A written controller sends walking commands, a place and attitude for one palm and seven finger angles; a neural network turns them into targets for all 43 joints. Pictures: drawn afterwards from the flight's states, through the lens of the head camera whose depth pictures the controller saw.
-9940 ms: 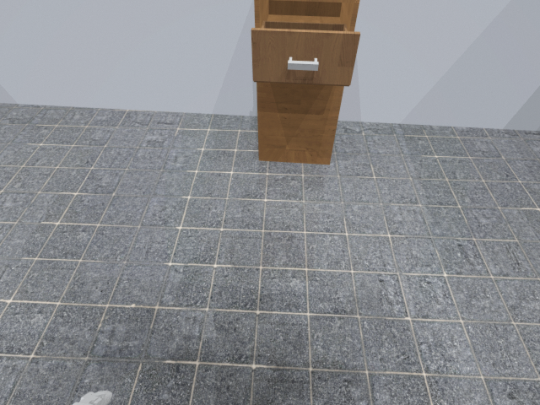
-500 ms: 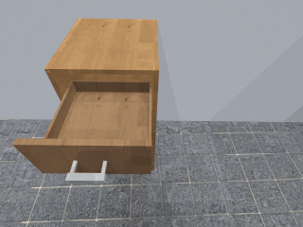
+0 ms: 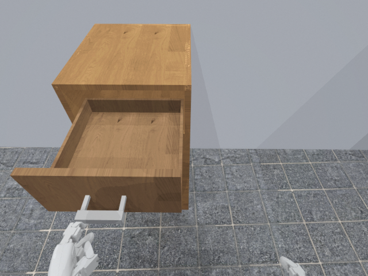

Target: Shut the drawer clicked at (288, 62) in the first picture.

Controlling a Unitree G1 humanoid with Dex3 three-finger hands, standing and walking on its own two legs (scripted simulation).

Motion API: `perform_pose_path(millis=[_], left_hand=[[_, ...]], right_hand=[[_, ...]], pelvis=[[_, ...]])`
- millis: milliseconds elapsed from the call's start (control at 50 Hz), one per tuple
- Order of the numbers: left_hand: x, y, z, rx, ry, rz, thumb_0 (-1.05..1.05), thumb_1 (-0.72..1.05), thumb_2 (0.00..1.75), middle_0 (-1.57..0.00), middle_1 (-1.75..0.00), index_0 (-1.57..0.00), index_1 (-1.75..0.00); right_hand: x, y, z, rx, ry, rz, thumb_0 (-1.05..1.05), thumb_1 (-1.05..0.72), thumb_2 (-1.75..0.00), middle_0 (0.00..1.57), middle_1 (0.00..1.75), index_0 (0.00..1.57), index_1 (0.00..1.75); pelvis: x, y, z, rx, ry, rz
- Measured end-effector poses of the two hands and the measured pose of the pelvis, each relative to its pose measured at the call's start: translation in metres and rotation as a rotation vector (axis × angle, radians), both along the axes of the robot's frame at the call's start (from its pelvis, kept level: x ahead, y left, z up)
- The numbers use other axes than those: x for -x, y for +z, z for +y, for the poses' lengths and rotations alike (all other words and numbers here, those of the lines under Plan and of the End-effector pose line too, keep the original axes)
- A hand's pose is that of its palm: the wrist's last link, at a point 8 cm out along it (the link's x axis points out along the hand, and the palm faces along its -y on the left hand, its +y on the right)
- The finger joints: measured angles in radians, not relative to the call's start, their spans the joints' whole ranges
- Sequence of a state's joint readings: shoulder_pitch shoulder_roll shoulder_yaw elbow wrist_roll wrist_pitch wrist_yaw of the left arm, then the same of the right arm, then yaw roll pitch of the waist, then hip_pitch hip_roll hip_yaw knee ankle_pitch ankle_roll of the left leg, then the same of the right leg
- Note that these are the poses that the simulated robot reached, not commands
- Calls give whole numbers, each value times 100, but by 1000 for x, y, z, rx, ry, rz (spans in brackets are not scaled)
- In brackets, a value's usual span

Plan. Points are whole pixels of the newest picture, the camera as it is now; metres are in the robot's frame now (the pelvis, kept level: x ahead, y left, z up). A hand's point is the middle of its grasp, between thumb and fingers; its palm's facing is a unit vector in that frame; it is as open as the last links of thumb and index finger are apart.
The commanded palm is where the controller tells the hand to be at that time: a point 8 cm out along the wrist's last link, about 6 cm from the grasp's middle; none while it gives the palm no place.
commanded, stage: raise the hand and make a fist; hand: left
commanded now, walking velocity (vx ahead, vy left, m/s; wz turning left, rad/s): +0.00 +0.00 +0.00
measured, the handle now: (102, 208) +0.28 +0.20 -0.02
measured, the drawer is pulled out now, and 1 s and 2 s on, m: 0.30 0.29 0.29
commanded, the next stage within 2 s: bring the fist close to the handle in 1.70 s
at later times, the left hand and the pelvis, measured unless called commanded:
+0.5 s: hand out of the picture +0.13 +0.15 +0.00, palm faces +0.04 -1.00 -0.06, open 4.5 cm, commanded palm +0.09 +0.22 +0.01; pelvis -0.03 -0.04 -0.06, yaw +0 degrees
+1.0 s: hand out of the picture +0.11 +0.16 +0.05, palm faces +0.04 -1.00 -0.04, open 3.1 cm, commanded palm +0.06 +0.21 +0.06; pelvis -0.02 -0.01 -0.04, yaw +0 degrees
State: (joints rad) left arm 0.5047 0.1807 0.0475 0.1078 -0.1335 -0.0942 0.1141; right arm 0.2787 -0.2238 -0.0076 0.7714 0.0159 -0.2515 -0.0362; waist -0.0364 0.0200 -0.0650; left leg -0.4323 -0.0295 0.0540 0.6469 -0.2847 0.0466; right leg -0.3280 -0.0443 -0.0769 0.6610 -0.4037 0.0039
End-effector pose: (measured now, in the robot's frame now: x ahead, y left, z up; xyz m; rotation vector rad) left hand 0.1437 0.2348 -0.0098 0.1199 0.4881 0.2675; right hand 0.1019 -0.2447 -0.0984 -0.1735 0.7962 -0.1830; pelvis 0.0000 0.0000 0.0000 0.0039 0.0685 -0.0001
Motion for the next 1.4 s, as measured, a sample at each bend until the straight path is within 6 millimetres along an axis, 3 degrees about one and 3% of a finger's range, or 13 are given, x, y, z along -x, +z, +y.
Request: perform_pose_path(millis=[100, 180, 260, 340, 440, 560, 640, 720, 820, 980, 1080, 1220, 1400], left_hand=[[19, -22, -24, 125, -67, -166, 1, 93, 90, -33, -45, -27, -42], [37, -11, -38, 101, -144, -361, 2, 91, 90, -41, -53, -35, -50], [43, -2, -33, 38, -189, -500, 2, 90, 90, -49, -61, -45, -60], [42, -2, -27, 59, -199, -453, 1, 90, 90, -57, -70, -55, -69], [36, 9, -30, 78, -229, -384, 2, 90, 90, -67, -81, -66, -80], [32, 23, -24, 62, -229, -376, 2, 90, 90, -79, -94, -79, -94], [35, 28, -20, 62, -229, -366, 2, 90, 90, -87, -102, -87, -102], [41, 33, -19, 71, -235, -370, 2, 90, 90, -95, -111, -95, -111], [48, 42, -21, 78, -234, -399, 2, 90, 90, -105, -122, -105, -122], [55, 57, -24, 84, -228, -434, 2, 90, 90, -121, -139, -121, -139], [60, 67, -23, 81, -224, -442, 2, 90, 90, -130, -149, -130, -149], [62, 77, -23, 78, -230, -444, 2, 90, 90, -137, -157, -137, -157], [59, 90, -23, 64, -241, -443, 2, 90, 90, -140, -160, -140, -159]], right_hand=[[-49, 11, -18, 55, 64, -184, 1, -91, -90, 20, 30, 21, 30], [-79, 11, -25, 87, 120, -280, 1, -91, -90, 20, 30, 20, 30], [-93, -3, -22, 67, 143, -312, 1, -91, -90, 20, 30, 20, 30], [-85, -16, -13, 9, 127, -286, 1, -91, -90, 20, 30, 20, 30], [-56, -26, -9, -34, 81, -211, 1, -90, -90, 20, 30, 21, 30], [-22, -32, -21, -25, 9, -119, 2, -90, -90, 20, 30, 21, 30], [-12, -29, -31, 3, -27, -100, 2, -90, -90, 20, 30, 21, 30], [-15, -19, -36, 31, -37, -127, 2, -90, -90, 20, 30, 21, 30], [-35, -5, -26, 39, -11, -199, 2, -90, -90, 20, 30, 20, 30], [-73, 17, 14, -15, 87, -322, 2, -90, -90, 20, 30, 20, 30], [-85, 26, 38, -57, 139, -362, 2, -90, -90, 20, 30, 21, 30], [-82, 28, 51, -77, 167, -360, 1, -90, -90, 20, 30, 21, 30], [-64, 25, 35, -60, 114, -326, 2, -90, -90, 20, 30, 21, 30]], pelvis=[[13, -28, -13, 8, -18, 96], [22, -50, -23, 23, -6, 126], [33, -69, -34, 36, 7, 140], [38, -72, -41, 42, 16, 129], [34, -62, -44, 39, 16, 116], [29, -52, -41, 31, 5, 111], [27, -47, -35, 28, -1, 109], [25, -45, -28, 30, -4, 106], [23, -43, -20, 36, -3, 100], [23, -42, -9, 50, 7, 81], [23, -40, -4, 55, 11, 67], [24, -38, 0, 60, 15, 49], [21, -33, -1, 55, 7, 31]])
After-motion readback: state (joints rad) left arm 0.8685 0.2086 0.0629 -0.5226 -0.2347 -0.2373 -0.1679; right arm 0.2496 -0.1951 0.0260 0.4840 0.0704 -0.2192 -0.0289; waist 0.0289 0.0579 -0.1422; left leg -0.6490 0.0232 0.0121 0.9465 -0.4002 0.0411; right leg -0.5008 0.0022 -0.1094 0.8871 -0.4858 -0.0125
